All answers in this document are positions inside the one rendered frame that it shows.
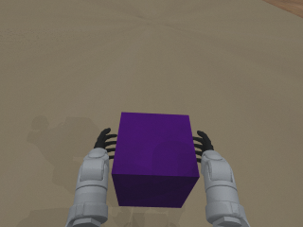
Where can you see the robot left forearm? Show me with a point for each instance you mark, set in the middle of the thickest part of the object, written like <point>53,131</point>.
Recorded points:
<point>89,208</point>

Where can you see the robot left hand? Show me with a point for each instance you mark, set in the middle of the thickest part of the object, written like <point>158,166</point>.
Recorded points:
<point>102,144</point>

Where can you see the carton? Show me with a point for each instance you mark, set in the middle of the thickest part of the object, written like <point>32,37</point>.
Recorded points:
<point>155,162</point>

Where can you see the robot right hand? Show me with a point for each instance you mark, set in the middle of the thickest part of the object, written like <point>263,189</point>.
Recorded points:
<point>205,144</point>

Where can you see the robot right forearm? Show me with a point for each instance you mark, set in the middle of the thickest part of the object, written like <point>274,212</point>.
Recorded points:
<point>222,201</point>

